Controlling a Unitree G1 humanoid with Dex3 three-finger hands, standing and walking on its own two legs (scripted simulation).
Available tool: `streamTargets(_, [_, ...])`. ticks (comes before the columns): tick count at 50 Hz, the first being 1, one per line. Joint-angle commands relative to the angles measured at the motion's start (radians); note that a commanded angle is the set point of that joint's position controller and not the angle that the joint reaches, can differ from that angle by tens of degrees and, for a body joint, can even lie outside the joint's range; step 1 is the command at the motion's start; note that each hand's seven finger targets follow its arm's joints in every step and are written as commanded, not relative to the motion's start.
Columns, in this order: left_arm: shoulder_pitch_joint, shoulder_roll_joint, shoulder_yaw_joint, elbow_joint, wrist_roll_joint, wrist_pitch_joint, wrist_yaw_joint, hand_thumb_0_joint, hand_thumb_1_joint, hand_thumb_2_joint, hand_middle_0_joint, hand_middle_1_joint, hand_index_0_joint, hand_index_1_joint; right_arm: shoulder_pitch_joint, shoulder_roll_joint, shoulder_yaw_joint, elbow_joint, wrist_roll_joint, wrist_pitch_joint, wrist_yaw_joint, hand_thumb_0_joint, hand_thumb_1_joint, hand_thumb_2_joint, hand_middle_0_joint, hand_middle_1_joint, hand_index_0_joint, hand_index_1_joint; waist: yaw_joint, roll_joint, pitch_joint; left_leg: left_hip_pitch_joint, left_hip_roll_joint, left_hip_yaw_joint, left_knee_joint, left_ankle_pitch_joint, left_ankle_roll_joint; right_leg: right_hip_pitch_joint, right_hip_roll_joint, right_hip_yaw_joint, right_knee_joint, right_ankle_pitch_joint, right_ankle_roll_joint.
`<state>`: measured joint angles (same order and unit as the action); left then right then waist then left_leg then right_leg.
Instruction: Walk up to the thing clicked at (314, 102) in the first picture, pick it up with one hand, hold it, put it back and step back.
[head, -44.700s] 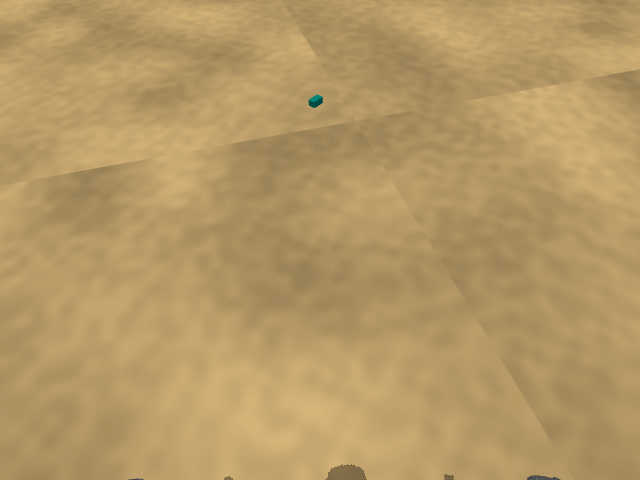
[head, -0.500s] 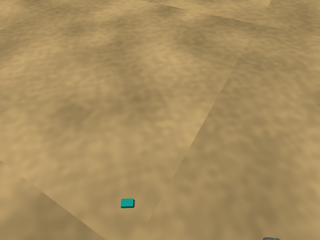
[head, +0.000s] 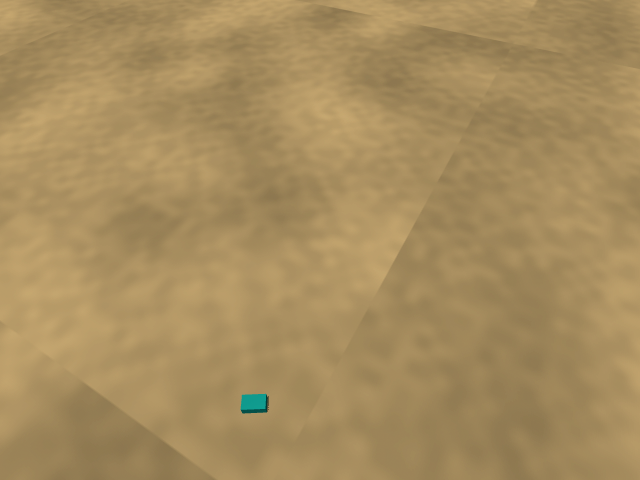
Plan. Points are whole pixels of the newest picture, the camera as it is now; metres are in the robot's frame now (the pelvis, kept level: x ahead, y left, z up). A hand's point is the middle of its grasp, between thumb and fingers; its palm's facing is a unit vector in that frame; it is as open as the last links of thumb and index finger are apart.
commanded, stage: stand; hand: left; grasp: from above
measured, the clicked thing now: (254, 403) +0.42 +0.23 -0.76
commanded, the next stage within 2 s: step back in 0.14 s
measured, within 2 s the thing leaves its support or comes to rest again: neither
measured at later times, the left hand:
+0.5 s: hand out of the picture +0.08 +0.31 -0.18, palm faces +0.01 -0.92 -0.38, open 7.4 cm
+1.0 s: hand out of the picture -0.09 +0.27 -0.16, palm faces -0.05 -0.91 -0.41, open 7.4 cm
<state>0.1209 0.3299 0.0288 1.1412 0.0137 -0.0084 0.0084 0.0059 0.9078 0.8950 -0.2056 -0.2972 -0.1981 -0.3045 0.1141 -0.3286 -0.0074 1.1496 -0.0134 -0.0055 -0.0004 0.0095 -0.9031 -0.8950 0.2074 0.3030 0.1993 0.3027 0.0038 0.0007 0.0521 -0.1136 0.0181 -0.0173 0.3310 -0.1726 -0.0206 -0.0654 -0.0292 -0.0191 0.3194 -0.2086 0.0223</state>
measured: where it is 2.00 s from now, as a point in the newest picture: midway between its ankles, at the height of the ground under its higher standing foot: outside the picture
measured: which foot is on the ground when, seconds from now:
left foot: down 0.00-0.90, up 0.92-1.00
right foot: down 0.00-0.46, up 0.48-0.84, down 0.86-1.00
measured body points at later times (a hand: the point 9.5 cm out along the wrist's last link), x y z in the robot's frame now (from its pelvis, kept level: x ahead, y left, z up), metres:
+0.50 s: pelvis -0.05 +0.04 -0.03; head +0.01 +0.05 +0.41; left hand +0.08 +0.35 -0.16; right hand +0.03 -0.29 -0.14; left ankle -0.03 +0.13 -0.75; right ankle -0.03 -0.13 -0.73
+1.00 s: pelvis -0.17 +0.01 -0.02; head -0.13 -0.02 +0.43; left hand -0.09 +0.32 -0.13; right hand -0.08 -0.31 -0.15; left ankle -0.11 +0.14 -0.69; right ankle -0.18 -0.10 -0.75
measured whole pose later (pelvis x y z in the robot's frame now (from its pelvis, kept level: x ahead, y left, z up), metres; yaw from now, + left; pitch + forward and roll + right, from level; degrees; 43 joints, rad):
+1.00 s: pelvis -0.17 +0.01 -0.02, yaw -5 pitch -3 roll +2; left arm 0.22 0.34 0.08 0.89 0.04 0.04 0.00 0.01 0.91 0.89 -0.21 -0.30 -0.20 -0.30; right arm 0.12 -0.39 -0.06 0.90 0.00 0.06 -0.01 0.01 -0.90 -0.89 0.21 0.30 0.20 0.30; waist 0.03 0.01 0.15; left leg -0.50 -0.10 -0.10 1.02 -0.46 0.00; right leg -0.25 0.00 0.06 0.65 -0.34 -0.03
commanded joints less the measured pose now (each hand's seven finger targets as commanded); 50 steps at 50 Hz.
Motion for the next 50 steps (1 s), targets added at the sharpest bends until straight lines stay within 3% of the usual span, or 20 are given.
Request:
streamTargets(1, [-0.036,0.205,0.032,-0.060,-0.001,-0.019,0.009,0.000,0.900,0.900,-0.200,-0.300,-0.200,-0.300,-0.034,-0.209,-0.036,-0.057,-0.001,-0.024,-0.016,0.000,-0.900,-0.900,0.200,0.300,0.200,0.300,-0.003,0.016,-0.057,-0.002,0.101,-0.080,-0.052,0.141,0.035,-0.009,-0.100,0.070,-0.051,0.120,-0.037])
streamTargets(6, [-0.031,0.206,0.030,-0.060,0.000,-0.019,0.007,0.000,0.900,0.900,-0.200,-0.300,-0.200,-0.300,-0.042,-0.212,-0.037,-0.061,0.000,-0.026,-0.015,0.000,-0.900,-0.900,0.200,0.300,0.200,0.300,0.000,0.010,-0.056,0.014,0.106,-0.086,-0.049,0.145,0.039,-0.025,-0.101,0.073,-0.051,0.118,-0.038])
streamTargets(7, [-0.034,0.282,0.072,-0.079,-0.016,-0.010,0.014,0.000,0.900,0.900,-0.200,-0.300,-0.200,-0.300,-0.074,-0.268,-0.057,-0.082,0.006,-0.006,-0.008,0.000,-0.900,-0.900,0.200,0.300,0.200,0.300,-0.009,-0.001,0.049,-0.075,0.088,-0.098,0.052,0.307,0.059,-0.098,-0.084,0.084,0.036,0.294,-0.041])
streamTargets(11, [-0.017,0.268,0.079,-0.134,-0.021,-0.001,0.021,0.000,0.900,0.900,-0.200,-0.300,-0.200,-0.300,-0.045,-0.248,-0.065,-0.125,0.022,0.012,-0.005,0.000,-0.900,-0.900,0.200,0.300,0.200,0.300,-0.018,-0.015,-0.068,-0.062,0.061,-0.063,0.186,0.328,0.077,-0.080,-0.101,0.091,0.108,0.366,-0.100])
streamTargets(15, [-0.058,0.293,0.090,-0.202,-0.011,0.012,0.020,0.000,0.900,0.900,-0.200,-0.300,-0.200,-0.300,-0.018,-0.234,-0.073,-0.161,0.018,0.031,-0.001,0.000,-0.900,-0.900,0.200,0.300,0.200,0.300,-0.023,-0.082,-0.141,-0.070,-0.007,-0.015,0.340,0.146,0.059,-0.125,-0.206,0.183,0.097,0.371,-0.184])
streamTargets(18, [-0.138,0.323,0.098,-0.262,0.008,0.021,0.022,0.000,0.900,0.900,-0.200,-0.300,-0.200,-0.300,0.059,-0.225,-0.083,-0.176,0.008,0.047,0.008,0.000,-0.900,-0.900,0.200,0.300,0.200,0.300,-0.047,-0.195,-0.133,-0.073,-0.049,-0.018,0.483,-0.198,0.067,-0.227,-0.298,0.235,0.116,0.358,-0.253])
streamTargets(19, [-0.157,0.319,0.096,-0.278,0.011,0.024,0.020,0.000,0.900,0.900,-0.200,-0.300,-0.200,-0.300,0.087,-0.231,-0.089,-0.181,0.008,0.045,0.012,0.000,-0.900,-0.900,0.200,0.300,0.200,0.300,-0.061,-0.189,-0.136,-0.049,-0.036,-0.034,0.466,-0.182,0.077,-0.266,-0.284,0.209,0.158,0.333,-0.237])
streamTargets(21, [-0.147,0.284,0.090,-0.291,-0.001,0.034,0.019,0.000,0.900,0.900,-0.200,-0.300,-0.200,-0.300,0.081,-0.264,-0.097,-0.196,0.011,0.035,0.011,0.000,-0.900,-0.900,0.200,0.300,0.200,0.300,-0.057,-0.061,-0.122,-0.083,0.059,-0.123,0.307,0.203,0.123,-0.262,-0.134,0.095,0.346,0.188,-0.153])
streamTargets(22, [-0.142,0.232,0.079,-0.302,-0.009,0.042,0.023,0.000,0.900,0.900,-0.200,-0.300,-0.200,-0.300,0.070,-0.319,-0.107,-0.211,0.001,0.027,0.008,0.000,-0.900,-0.900,0.200,0.300,0.200,0.300,-0.060,0.100,-0.081,-0.120,0.200,-0.300,0.102,0.420,0.170,-0.303,0.044,0.034,0.525,-0.021,-0.068])
streamTargets(23, [-0.109,0.206,0.079,-0.301,-0.006,0.051,0.030,0.000,0.900,0.900,-0.200,-0.300,-0.200,-0.300,0.068,-0.362,-0.117,-0.212,-0.003,0.017,0.003,0.000,-0.900,-0.900,0.200,0.300,0.200,0.300,-0.044,0.178,-0.083,-0.050,0.294,-0.454,0.037,0.529,0.226,-0.384,0.137,0.110,0.657,-0.411,-0.066])
streamTargets(26, [-0.046,0.218,0.078,-0.278,-0.004,0.062,0.043,0.000,0.900,0.900,-0.200,-0.300,-0.200,-0.300,0.015,-0.352,-0.117,-0.252,-0.017,0.014,-0.016,0.000,-0.900,-0.900,0.200,0.300,0.200,0.300,-0.023,0.148,-0.075,-0.104,0.305,-0.416,0.041,0.507,0.222,-0.406,0.138,0.247,0.867,-0.430,-0.067])
streamTargets(29, [0.041,0.237,0.084,-0.266,-0.013,0.064,0.032,0.000,0.900,0.900,-0.200,-0.300,-0.200,-0.300,-0.062,-0.288,-0.107,-0.295,-0.023,0.007,-0.029,0.000,-0.900,-0.900,0.200,0.300,0.200,0.300,0.036,0.147,-0.103,-0.029,0.217,-0.248,0.093,0.382,0.228,-0.429,0.126,0.218,0.916,-0.291,-0.049])
streamTargets(37, [0.020,0.227,0.096,-0.324,0.000,0.041,0.017,0.000,0.900,0.900,-0.200,-0.300,-0.200,-0.300,0.045,-0.293,-0.114,-0.328,-0.014,0.012,-0.030,0.000,-0.900,-0.900,0.200,0.300,0.200,0.300,-0.044,0.150,-0.109,0.066,0.254,-0.231,0.132,0.358,0.285,-0.376,0.069,0.132,0.595,-0.310,0.009])
streamTargets(41, [0.141,0.215,0.104,-0.280,0.004,0.035,0.005,0.000,0.900,0.900,-0.200,-0.300,-0.200,-0.300,-0.013,-0.317,-0.116,-0.356,-0.014,0.030,-0.021,0.000,-0.900,-0.900,0.200,0.300,0.200,0.300,-0.003,0.196,-0.144,-0.065,0.220,-0.203,0.148,0.170,0.224,-0.170,0.048,0.047,0.278,-0.184,-0.026])
streamTargets(43, [0.212,0.228,0.112,-0.251,0.017,0.027,0.004,0.000,0.900,0.900,-0.200,-0.300,-0.200,-0.300,-0.038,-0.299,-0.109,-0.360,0.000,0.040,-0.016,0.000,-0.900,-0.900,0.200,0.300,0.200,0.300,0.028,0.146,-0.154,-0.190,0.159,-0.160,0.207,0.034,0.147,-0.042,0.042,0.056,0.125,-0.038,-0.064])
streamTargets(44, [0.198,0.284,0.128,-0.270,0.031,0.023,0.004,0.000,0.900,0.900,-0.200,-0.300,-0.200,-0.300,-0.034,-0.260,-0.099,-0.366,0.008,0.041,-0.014,0.000,-0.900,-0.900,0.200,0.300,0.200,0.300,0.023,-0.018,-0.117,-0.340,0.070,-0.114,0.326,-0.102,0.082,-0.036,-0.091,0.298,0.075,-0.081,-0.119])
streamTargets(45, [0.128,0.358,0.146,-0.308,0.023,0.022,0.001,0.000,0.900,0.900,-0.200,-0.300,-0.200,-0.300,-0.036,-0.213,-0.086,-0.377,0.010,0.039,-0.017,0.000,-0.900,-0.900,0.200,0.300,0.200,0.300,0.014,-0.221,-0.043,-0.470,-0.114,-0.030,0.503,-0.339,0.023,-0.097,-0.253,0.512,-0.015,-0.095,-0.207])
streamTargets(46, [0.046,0.432,0.155,-0.356,0.033,0.021,0.006,0.000,0.900,0.900,-0.200,-0.300,-0.200,-0.300,-0.048,-0.248,-0.106,-0.365,-0.001,0.046,-0.031,0.000,-0.900,-0.900,0.200,0.300,0.200,0.300,0.052,-0.276,-0.001,-0.363,-0.117,-0.111,0.762,-0.448,0.001,-0.348,-0.406,0.645,-0.068,-0.069,-0.347])
streamTargets(47, [-0.018,0.379,0.148,-0.380,0.031,0.014,0.012,0.000,0.900,0.900,-0.200,-0.300,-0.200,-0.300,-0.016,-0.277,-0.116,-0.344,0.004,0.045,-0.030,0.000,-0.900,-0.900,0.200,0.300,0.200,0.300,0.008,-0.223,0.041,-0.319,-0.094,-0.164,0.852,-0.399,0.006,-0.407,-0.382,0.599,-0.060,-0.023,-0.332])
streamTargets(50, [-0.099,0.274,0.126,-0.398,0.022,0.011,0.018,0.000,0.900,0.900,-0.200,-0.300,-0.200,-0.300,0.077,-0.227,-0.089,-0.301,0.022,0.041,-0.026,0.000,-0.900,-0.900,0.200,0.300,0.200,0.300,-0.063,-0.147,0.022,-0.362,-0.176,-0.170,0.888,-0.263,0.017,-0.275,-0.154,0.218,0.055,0.278,-0.180])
